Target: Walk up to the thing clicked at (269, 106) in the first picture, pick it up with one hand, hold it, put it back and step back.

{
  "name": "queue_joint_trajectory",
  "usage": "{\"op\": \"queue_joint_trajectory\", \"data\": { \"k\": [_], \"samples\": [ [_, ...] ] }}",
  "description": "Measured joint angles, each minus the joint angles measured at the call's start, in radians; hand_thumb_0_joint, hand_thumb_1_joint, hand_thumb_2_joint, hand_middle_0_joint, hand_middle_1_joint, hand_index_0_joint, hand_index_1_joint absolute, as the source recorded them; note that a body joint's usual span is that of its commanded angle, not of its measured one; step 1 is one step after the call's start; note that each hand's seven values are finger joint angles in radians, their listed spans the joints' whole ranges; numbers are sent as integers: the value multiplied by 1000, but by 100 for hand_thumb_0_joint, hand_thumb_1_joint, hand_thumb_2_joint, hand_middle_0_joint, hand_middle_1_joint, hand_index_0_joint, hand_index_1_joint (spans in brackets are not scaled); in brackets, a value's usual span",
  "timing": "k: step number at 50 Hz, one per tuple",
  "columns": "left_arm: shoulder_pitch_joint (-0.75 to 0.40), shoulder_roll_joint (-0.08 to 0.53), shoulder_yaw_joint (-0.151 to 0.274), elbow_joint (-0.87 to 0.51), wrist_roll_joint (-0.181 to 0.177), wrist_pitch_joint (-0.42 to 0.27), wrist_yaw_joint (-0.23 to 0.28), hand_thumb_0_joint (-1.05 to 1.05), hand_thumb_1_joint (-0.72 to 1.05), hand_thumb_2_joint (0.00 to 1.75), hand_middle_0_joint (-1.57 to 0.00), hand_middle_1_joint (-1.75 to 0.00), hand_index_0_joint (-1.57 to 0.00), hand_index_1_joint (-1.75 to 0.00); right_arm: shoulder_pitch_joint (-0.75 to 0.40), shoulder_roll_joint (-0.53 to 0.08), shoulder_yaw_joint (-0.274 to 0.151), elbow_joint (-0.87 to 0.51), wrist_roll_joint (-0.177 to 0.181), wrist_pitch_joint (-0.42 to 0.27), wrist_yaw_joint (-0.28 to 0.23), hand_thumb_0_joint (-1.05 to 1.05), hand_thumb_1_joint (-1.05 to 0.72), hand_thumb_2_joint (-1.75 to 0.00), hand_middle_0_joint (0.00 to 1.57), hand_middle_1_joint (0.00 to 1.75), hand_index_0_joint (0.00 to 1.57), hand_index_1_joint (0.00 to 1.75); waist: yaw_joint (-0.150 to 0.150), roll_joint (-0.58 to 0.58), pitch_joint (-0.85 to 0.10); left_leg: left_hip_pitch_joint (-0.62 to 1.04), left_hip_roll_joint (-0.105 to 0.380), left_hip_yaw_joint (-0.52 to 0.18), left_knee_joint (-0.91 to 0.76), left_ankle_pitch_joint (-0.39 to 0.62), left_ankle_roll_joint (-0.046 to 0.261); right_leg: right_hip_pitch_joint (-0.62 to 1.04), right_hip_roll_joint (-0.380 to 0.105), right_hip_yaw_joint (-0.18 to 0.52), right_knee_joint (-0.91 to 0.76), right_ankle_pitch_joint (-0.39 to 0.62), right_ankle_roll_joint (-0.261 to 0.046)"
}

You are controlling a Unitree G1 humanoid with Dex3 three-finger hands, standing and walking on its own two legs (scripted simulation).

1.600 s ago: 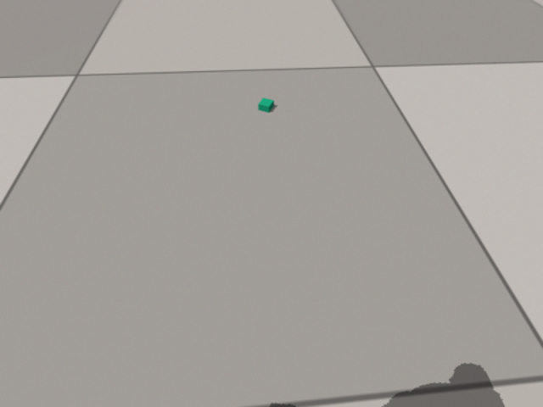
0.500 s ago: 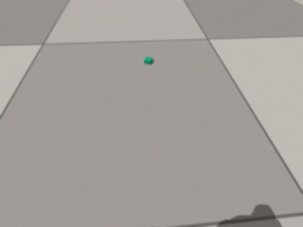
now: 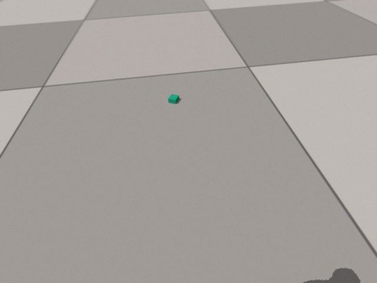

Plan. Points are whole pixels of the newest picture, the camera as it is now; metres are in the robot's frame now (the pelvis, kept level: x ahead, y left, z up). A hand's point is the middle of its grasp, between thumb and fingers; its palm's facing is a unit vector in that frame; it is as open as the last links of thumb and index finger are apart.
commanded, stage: walk up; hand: left
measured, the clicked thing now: (173, 99) +1.86 +0.25 -0.75
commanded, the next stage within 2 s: none
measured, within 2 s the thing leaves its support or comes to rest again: neither
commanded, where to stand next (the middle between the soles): +1.48 +0.02 m, yaw -2 degrees
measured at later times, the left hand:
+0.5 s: hand (101, 204) +0.38 +0.30 -0.14, palm faces -0.07 -0.94 -0.34, open 7.4 cm
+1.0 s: hand (134, 149) +0.60 +0.24 -0.12, palm faces -0.03 -0.92 -0.39, open 7.4 cm
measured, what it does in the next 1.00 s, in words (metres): walks ahead: left foot, then right foot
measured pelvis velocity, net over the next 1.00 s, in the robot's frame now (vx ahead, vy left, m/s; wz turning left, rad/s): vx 0.58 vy -0.04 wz -0.03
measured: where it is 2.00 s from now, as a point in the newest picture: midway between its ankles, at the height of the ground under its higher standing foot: (199, 166)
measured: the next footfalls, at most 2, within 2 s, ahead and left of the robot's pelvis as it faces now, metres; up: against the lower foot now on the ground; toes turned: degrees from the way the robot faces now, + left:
left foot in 0.24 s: +0.34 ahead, +0.15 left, +0.00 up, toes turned +6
right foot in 0.68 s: +0.58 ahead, -0.15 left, +0.00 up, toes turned -7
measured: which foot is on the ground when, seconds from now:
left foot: up 0.00-0.22, down 0.24-0.72, up 0.74-1.00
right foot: down 0.00-0.30, up 0.32-0.66, down 0.68-1.00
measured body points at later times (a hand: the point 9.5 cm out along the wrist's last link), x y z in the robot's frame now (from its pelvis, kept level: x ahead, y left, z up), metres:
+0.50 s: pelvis +0.30 +0.03 +0.00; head +0.31 +0.04 +0.45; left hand +0.39 +0.35 -0.11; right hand +0.36 -0.29 -0.10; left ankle +0.30 +0.15 -0.74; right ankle +0.32 -0.13 -0.67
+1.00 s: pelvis +0.58 -0.04 +0.00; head +0.59 -0.06 +0.45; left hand +0.60 +0.28 -0.09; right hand +0.67 -0.35 -0.12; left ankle +0.67 +0.12 -0.68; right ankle +0.54 -0.14 -0.74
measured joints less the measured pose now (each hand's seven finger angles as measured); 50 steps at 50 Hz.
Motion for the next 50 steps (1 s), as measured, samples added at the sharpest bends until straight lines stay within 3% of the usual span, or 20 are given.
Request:
{"op": "queue_joint_trajectory", "data": {
  "k": [7, 12, 13, 15, 18, 21, 26, 30, 34, 36, 39, 41, 45, 50],
  "samples": [
    [41, -5, -16, -6, -8, -10, 1, 0, 90, 90, -21, -30, -21, -30, -43, 19, 7, -62, -3, 1, 33, 1, -90, -90, 20, 30, 21, 30, 2, -13, 44, -134, 73, 6, -289, 191, -32, 158, 27, -10, -126, -44, 9],
    [50, 14, -23, -25, -14, -4, 4, 0, 90, 90, -21, -30, -21, -30, -69, 37, 9, -71, -11, 4, 30, 1, -90, -90, 20, 30, 21, 30, 23, -57, 57, -60, 67, 56, -493, 254, -12, 229, 11, -6, -96, -166, 33],
    [46, 22, -23, -24, -17, 2, 8, 0, 90, 90, -21, -30, -21, -30, -79, 50, 5, -72, -14, -2, 23, 1, -90, -90, 20, 30, 21, 30, 21, -88, 64, -46, 43, 71, -488, 277, -12, 226, -18, -5, -46, -209, 33],
    [25, 22, -22, -23, -20, 21, 22, 0, 90, 90, -21, -30, -21, -30, -97, 74, 3, -94, -28, -22, 12, 1, -90, -90, 20, 30, 21, 30, 13, -150, 96, -22, -3, 112, -442, 210, -8, 146, -88, 22, 203, -230, 8],
    [5, -7, -44, -32, -34, 29, 34, 1, 90, 90, -21, -30, -20, -30, -81, 82, -1, -144, -11, -49, -3, 1, -90, -90, 20, 30, 21, 30, -25, -112, 106, 32, 15, 108, -423, 131, 3, -73, -15, 118, 633, -192, -12],
    [-14, -2, -54, -49, -41, 20, 25, 1, 90, 90, -21, -30, -20, -30, -27, 88, 13, -157, 8, -51, -20, 1, -90, -90, 20, 30, 21, 30, -47, -108, 87, 153, 19, 126, -512, 115, -8, -253, -13, 145, 743, -102, -12],
    [-65, 24, -34, -102, -31, 16, -4, 0, 90, 90, -21, -30, -20, -30, 73, 64, 21, -131, 15, -47, -25, 1, -90, -90, 20, 30, 21, 30, -64, -114, 55, 315, 0, 142, -601, 61, -12, -424, -92, 121, 545, -12, 26],
    [-100, 36, -18, -108, -16, 16, -29, 0, 91, 90, -20, -30, -20, -30, 111, 30, 17, -114, 12, -50, -16, 1, -90, -90, 20, 30, 21, 30, -81, -101, 50, 400, -3, 152, -608, -14, -30, -445, -129, 89, 285, 120, 30],
    [-106, 38, -6, -95, -7, 11, -36, 0, 90, 90, -20, -30, -20, -30, 147, 0, 8, -98, 13, -44, -16, 1, -90, -90, 20, 30, 21, 30, -93, -65, 20, 444, 23, 139, -524, -146, -54, -377, -115, 49, 193, 181, 18],
    [-119, 16, 2, -92, -2, 0, -24, 0, 90, 90, -20, -30, -20, -30, 139, -13, 2, -77, 13, -32, -24, 1, -90, -90, 20, 30, 21, 30, -77, -3, 29, 401, 86, 109, -352, -191, -22, -366, -71, 13, 265, 92, 16],
    [-110, -6, -9, -113, -14, -20, -8, 0, 91, 90, -20, -30, -20, -30, 113, 6, 19, -67, 14, -17, -32, 2, -90, -90, 20, 30, 20, 30, -43, -11, 54, 231, 29, 29, 34, -154, 0, -316, -79, 9, 293, 20, 6],
    [-80, -29, -23, -111, -23, -23, 3, 0, 90, 90, -20, -30, -20, -30, 84, 7, 28, -65, 22, -14, -31, 2, -90, -90, 20, 30, 20, 30, -23, -9, 62, 123, 0, 12, 152, -74, 8, -246, -77, 14, 220, 27, 9],
    [-6, -48, -40, -84, -26, -21, 14, 0, 90, 90, -21, -30, -21, -30, 32, 11, 28, -109, 30, -17, -19, 1, -90, -90, 20, 30, 21, 30, -9, 6, 68, -34, 10, -22, 88, 70, 13, -119, -49, 17, 63, 51, 8],
    [51, -41, -37, -73, -15, -20, 20, 0, 90, 90, -21, -30, -21, -30, 8, 14, 14, -133, 17, 2, -1, 1, -90, -90, 20, 30, 21, 30, -11, 11, 68, -132, 22, -43, -108, 173, -19, -7, -15, -11, -36, 25, 9]
  ]
}}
